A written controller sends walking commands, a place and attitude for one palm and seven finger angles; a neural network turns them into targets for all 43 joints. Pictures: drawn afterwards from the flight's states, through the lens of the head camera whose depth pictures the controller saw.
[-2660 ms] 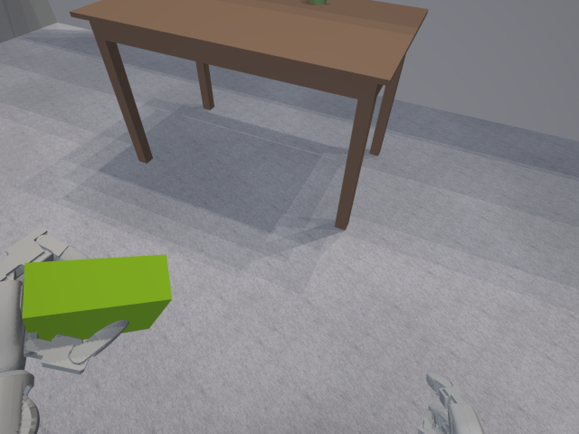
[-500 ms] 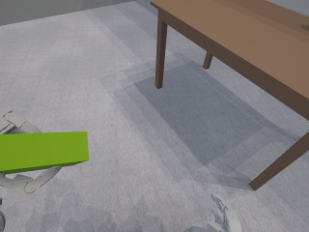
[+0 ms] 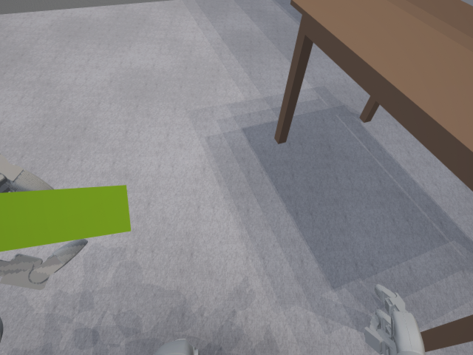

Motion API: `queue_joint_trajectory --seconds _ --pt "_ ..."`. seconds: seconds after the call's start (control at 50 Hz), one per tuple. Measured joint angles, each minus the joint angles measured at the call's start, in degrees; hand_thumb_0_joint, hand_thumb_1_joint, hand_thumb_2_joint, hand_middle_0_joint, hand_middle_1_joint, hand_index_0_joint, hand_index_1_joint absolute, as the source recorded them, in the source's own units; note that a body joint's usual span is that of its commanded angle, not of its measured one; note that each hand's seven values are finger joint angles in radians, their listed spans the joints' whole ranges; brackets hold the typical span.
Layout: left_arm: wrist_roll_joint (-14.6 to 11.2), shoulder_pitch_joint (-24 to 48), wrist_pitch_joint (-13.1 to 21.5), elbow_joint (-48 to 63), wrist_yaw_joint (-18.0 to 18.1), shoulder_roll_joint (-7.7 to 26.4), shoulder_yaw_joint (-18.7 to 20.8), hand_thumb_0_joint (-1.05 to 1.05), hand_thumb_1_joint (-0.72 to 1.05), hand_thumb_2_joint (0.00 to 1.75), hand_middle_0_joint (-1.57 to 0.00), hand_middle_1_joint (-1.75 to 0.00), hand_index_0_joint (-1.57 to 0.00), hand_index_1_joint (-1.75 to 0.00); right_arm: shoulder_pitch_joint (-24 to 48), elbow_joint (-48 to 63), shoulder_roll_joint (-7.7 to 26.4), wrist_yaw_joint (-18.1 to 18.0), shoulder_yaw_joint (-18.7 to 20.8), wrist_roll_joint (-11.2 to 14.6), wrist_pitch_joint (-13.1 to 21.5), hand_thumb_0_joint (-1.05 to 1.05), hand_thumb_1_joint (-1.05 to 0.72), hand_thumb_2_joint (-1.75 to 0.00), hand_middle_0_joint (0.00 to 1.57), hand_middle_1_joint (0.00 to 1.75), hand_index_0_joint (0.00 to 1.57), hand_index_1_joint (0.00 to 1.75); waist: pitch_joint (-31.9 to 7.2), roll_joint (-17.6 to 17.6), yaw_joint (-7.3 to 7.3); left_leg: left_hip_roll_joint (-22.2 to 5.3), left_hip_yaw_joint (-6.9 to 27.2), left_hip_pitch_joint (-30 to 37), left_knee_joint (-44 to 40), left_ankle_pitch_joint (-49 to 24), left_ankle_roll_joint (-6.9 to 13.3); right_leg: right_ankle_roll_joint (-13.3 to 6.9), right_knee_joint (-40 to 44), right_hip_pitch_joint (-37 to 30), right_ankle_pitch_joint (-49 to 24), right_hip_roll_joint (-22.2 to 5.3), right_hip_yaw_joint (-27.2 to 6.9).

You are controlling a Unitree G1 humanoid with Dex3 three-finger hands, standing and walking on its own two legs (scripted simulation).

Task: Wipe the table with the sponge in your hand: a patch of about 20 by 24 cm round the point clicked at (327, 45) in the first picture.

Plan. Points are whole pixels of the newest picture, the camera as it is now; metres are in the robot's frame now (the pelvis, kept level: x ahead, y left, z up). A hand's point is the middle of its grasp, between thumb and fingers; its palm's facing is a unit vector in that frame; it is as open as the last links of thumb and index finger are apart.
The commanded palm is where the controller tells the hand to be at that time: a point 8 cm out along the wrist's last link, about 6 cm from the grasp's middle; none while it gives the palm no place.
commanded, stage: walk to a spot facing it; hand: left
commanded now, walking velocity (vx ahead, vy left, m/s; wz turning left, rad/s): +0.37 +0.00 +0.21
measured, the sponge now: (76, 217) +0.23 +0.20 +0.18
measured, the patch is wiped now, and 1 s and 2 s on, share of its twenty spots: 0.00 0.00 0.00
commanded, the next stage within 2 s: turn to face it in 0.62 s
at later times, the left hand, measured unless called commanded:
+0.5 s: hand (84, 183) +0.28 +0.21 +0.18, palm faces +0.54 -0.72 -0.43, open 9.4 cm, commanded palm +0.21 +0.25 +0.20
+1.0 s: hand (60, 145) +0.31 +0.25 +0.21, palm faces +0.67 -0.61 -0.43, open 9.4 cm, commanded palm +0.27 +0.27 +0.20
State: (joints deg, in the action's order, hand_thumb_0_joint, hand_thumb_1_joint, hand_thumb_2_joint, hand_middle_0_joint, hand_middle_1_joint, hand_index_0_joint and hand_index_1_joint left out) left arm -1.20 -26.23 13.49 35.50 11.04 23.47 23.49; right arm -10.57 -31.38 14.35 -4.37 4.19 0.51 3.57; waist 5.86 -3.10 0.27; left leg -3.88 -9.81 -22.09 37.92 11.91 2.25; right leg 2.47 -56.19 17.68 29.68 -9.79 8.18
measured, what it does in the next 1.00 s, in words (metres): walks ahead, turning left: right foot, then left foot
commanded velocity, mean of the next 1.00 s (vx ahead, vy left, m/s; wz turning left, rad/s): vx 0.19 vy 0.00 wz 0.13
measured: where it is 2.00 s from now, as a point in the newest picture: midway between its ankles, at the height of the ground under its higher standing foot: outside the picture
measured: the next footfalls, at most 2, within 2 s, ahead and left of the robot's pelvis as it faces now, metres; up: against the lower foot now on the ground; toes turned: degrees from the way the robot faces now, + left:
right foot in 0.30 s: +0.16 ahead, -0.16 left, +0.00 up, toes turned -4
left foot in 0.70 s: +0.23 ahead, +0.11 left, +0.00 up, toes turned +27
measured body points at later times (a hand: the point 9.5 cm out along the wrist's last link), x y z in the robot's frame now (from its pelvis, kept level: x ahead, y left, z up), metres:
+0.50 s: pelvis +0.11 -0.06 +0.02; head +0.14 -0.07 +0.47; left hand +0.24 +0.25 +0.21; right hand +0.32 -0.27 -0.09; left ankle +0.10 +0.08 -0.63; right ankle +0.12 -0.15 -0.72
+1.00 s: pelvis +0.20 -0.05 +0.02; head +0.22 -0.04 +0.47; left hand +0.27 +0.27 +0.23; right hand +0.43 -0.14 -0.07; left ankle +0.19 +0.09 -0.72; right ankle +0.29 -0.15 -0.69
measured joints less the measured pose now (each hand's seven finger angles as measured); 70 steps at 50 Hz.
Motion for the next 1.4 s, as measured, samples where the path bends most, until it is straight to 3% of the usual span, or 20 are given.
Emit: queue_joint_trajectory --seconds 0.04,0.1,0.18,0.28,0.32,0.36,0.42,0.46,0.56,0.66,0.72,0.76,0.8,0.9,1.04,1.06,1.12,1.2,1.28,1.4 --pt "0.3 2.4 -0.4 -3.0 -0.9 0.5 0.3 0.00 -0.43 1.01 -0.82 -1.37 -0.81 -1.37 1.2 -1.2 -2.3 0.8 -0.9 0.3 0.0 0.01 -0.91 -0.90 0.20 0.30 0.19 0.30 -0.4 0.4 0.57 -0.1 1.2 0.3 0.4 2.4 0.2 0.0 -10.7 5.6 0.7 2.3 -2.9" --pt "0.3 2.2 -1.5 -4.0 -1.9 -0.2 -0.1 0.00 -0.43 1.01 -0.82 -1.37 -0.81 -1.37 1.1 -2.0 -5.4 2.0 -2.9 0.6 0.6 0.01 -0.91 -0.90 0.20 0.30 0.20 0.30 -1.6 1.4 0.94 -0.5 2.8 1.8 -2.7 1.9 -0.6 0.4 -12.0 11.1 -2.9 3.1 -3.0" --pt "-0.1 -1.8 -0.8 -2.2 -2.7 -2.2 -2.0 0.00 -0.43 1.01 -0.82 -1.37 -0.82 -1.37 -1.2 -2.6 -7.9 2.3 -5.4 0.2 2.2 0.01 -0.90 -0.90 0.20 0.30 0.20 0.30 -3.0 3.5 0.11 -1.0 4.7 4.3 -7.2 0.7 -1.4 0.7 0.5 11.2 -7.5 2.9 -1.2" --pt "0.1 -2.7 -0.8 -4.8 -2.9 -2.2 -2.7 0.00 -0.43 1.01 -0.82 -1.37 -0.82 -1.37 -3.3 -4.2 -8.4 1.2 -7.0 -0.3 2.3 0.01 -0.90 -0.90 0.21 0.30 0.20 0.30 -4.3 5.9 -2.06 -1.3 7.4 5.9 -6.9 2.7 -2.8 1.3 17.7 3.1 -8.6 4.9 1.4" --pt "0.5 -1.1 -1.7 -6.6 -2.6 -1.8 -2.5 0.00 -0.43 1.01 -0.82 -1.37 -0.82 -1.37 -3.5 -4.5 -7.8 0.8 -7.1 -0.3 1.8 0.01 -0.90 -0.90 0.21 0.30 0.20 0.30 -4.7 6.1 -2.54 -1.3 8.0 4.1 -1.4 7.4 -2.2 -0.5 23.5 -0.2 -12.6 5.5 1.9" --pt "0.8 1.9 -2.8 -9.0 -2.7 -3.2 -3.8 0.00 -0.43 1.01 -0.82 -1.37 -0.82 -1.37 -2.4 -6.3 -5.8 0.7 -6.5 -0.4 1.0 0.01 -0.90 -0.90 0.21 0.30 0.20 0.30 -4.1 6.9 -2.66 -0.4 9.5 -0.2 11.9 13.6 -1.8 -3.2 20.5 -0.2 -14.2 4.9 3.3" --pt "0.4 3.0 -3.4 -11.5 -2.8 -5.8 -5.3 0.00 -0.43 1.01 -0.82 -1.37 -0.82 -1.37 -0.8 -8.3 -2.6 0.9 -5.4 -0.5 -0.2 0.01 -0.90 -0.90 0.21 0.30 0.20 0.30 -3.4 6.4 -2.17 0.9 8.8 -6.3 28.9 11.9 -3.1 -3.6 21.3 -2.8 -11.5 3.6 4.5" --pt "0.5 1.8 -3.3 -11.0 -3.0 -6.3 -5.8 0.00 -0.43 1.01 -0.82 -1.37 -0.82 -1.37 -0.2 -7.9 -1.0 0.8 -4.4 -0.4 -0.8 0.01 -0.90 -0.90 0.21 0.30 0.20 0.30 -2.6 5.7 -1.02 0.6 7.4 -9.0 32.3 10.1 -4.0 -3.1 23.9 -5.0 -11.9 3.0 5.7" --pt "0.4 -2.2 -2.4 -5.2 -2.5 -3.2 -4.6 0.00 -0.43 1.01 -0.82 -1.37 -0.82 -1.37 -0.4 -3.5 1.1 0.3 -1.7 -0.5 -1.4 0.01 -0.90 -0.90 0.20 0.30 0.20 0.30 -0.5 2.3 0.52 -1.3 2.4 -8.6 16.8 8.0 -4.2 -2.6 27.5 -8.0 -11.9 1.2 8.1" --pt "-0.3 -4.9 -1.9 1.7 -0.7 -0.3 -1.0 0.00 -0.43 1.01 -0.82 -1.37 -0.82 -1.37 -1.5 0.3 1.7 0.2 -0.2 -0.5 -1.5 0.01 -0.90 -0.90 0.20 0.30 0.20 0.30 0.0 -0.2 -0.07 0.3 -2.0 -2.8 -0.6 6.0 -3.7 -1.0 22.5 -7.4 -7.4 -1.3 9.1" --pt "-0.9 -3.1 -1.1 2.3 0.2 0.6 0.7 0.00 -0.43 1.01 -0.82 -1.37 -0.82 -1.37 -0.1 1.3 1.0 0.0 0.4 -0.2 -0.9 0.01 -0.90 -0.90 0.20 0.30 0.20 0.30 0.5 0.3 0.28 1.2 -1.2 -0.6 -2.7 -2.7 0.6 0.3 2.5 -0.5 -1.8 -1.8 4.3" --pt "-0.4 0.8 -0.9 -0.7 -0.6 1.8 0.9 0.00 -0.43 1.02 -0.82 -1.37 -0.82 -1.37 1.7 -0.2 -1.6 0.6 -0.3 0.3 -0.6 0.01 -0.91 -0.90 0.20 0.30 0.19 0.30 1.4 0.1 0.68 1.2 0.5 -0.9 0.6 1.1 1.0 0.7 -11.0 5.1 2.1 1.3 -1.4" --pt "-0.2 2.3 -1.5 -2.4 -1.4 2.2 1.1 0.00 -0.44 1.02 -0.82 -1.37 -0.82 -1.37 2.7 -1.2 -4.1 1.6 -2.0 0.7 -0.6 0.01 -0.91 -0.90 0.20 0.30 0.19 0.30 0.9 0.3 0.89 0.8 1.9 -0.4 0.0 2.6 0.2 0.8 -16.5 9.7 1.5 3.4 -3.5" --pt "-0.6 -1.3 -1.3 0.1 -2.4 -0.4 -0.2 0.00 -0.44 1.02 -0.82 -1.37 -0.82 -1.37 1.8 -1.8 -8.1 2.9 -5.8 0.4 1.1 0.01 -0.90 -0.90 0.20 0.30 0.20 0.30 -0.8 2.0 -1.08 -1.1 3.2 2.7 -5.1 0.9 -1.6 0.8 -2.6 12.2 -6.6 4.4 -2.9" --pt "-0.2 0.7 -1.5 -5.8 -2.7 -2.4 -2.0 0.00 -0.44 1.02 -0.82 -1.36 -0.82 -1.37 0.2 -2.1 -8.4 2.4 -8.1 -0.2 2.9 0.01 -0.90 -0.90 0.21 0.30 0.20 0.30 -2.9 5.5 -5.40 -4.3 2.1 5.0 -3.0 3.6 -4.9 1.2 20.3 1.6 -12.4 7.6 -0.4" --pt "0.1 2.1 -1.8 -7.4 -2.7 -2.7 -2.0 0.00 -0.44 1.02 -0.82 -1.36 -0.82 -1.37 0.5 -2.1 -7.9 2.4 -8.0 -0.2 2.9 0.01 -0.90 -0.90 0.21 0.30 0.21 0.30 -3.1 6.0 -5.72 -5.0 1.9 4.2 -0.4 5.2 -5.2 -0.7 21.6 1.0 -15.0 8.3 -0.6" --pt "0.1 6.3 -3.6 -11.5 -2.8 -5.7 -4.0 0.00 -0.44 1.02 -0.82 -1.36 -0.82 -1.37 2.9 -3.7 -5.2 2.2 -7.0 -0.3 2.1 0.01 -0.90 -0.90 0.21 0.30 0.21 0.30 -2.5 7.1 -5.15 -3.1 5.6 -0.5 13.3 15.2 -5.7 -5.5 18.6 2.7 -14.4 9.4 -1.4" --pt "-0.5 4.3 -4.5 -10.4 -3.0 -6.5 -5.4 0.00 -0.44 1.02 -0.82 -1.36 -0.82 -1.37 4.8 -3.5 -2.5 2.1 -5.7 -0.4 0.0 0.01 -0.90 -0.90 0.21 0.30 0.20 0.30 -1.8 4.9 -2.34 0.5 7.2 -4.1 25.0 14.6 -6.8 -6.3 21.7 2.6 -16.6 10.1 -4.2" --pt "-1.1 -1.0 -2.8 -5.2 -3.5 -3.2 -4.5 0.00 -0.44 1.02 -0.82 -1.36 -0.82 -1.37 3.7 -1.4 -0.6 2.0 -3.8 -0.5 -1.4 0.01 -0.90 -0.90 0.20 0.30 0.20 0.30 -2.6 2.4 0.05 1.6 6.8 -2.1 17.7 13.4 -6.8 -6.7 25.3 3.3 -19.6 11.6 -6.7" --pt "-1.2 -3.4 -1.1 -1.3 -3.0 0.7 -0.9 0.00 -0.44 1.02 -0.82 -1.36 -0.82 -1.36 0.2 0.3 2.2 2.2 -1.6 0.2 -3.2 0.01 -0.91 -0.90 0.20 0.30 0.20 0.30 -4.4 0.7 0.06 2.1 6.7 5.3 -1.9 11.0 -5.8 -6.3 26.9 5.5 -22.2 14.0 -9.8"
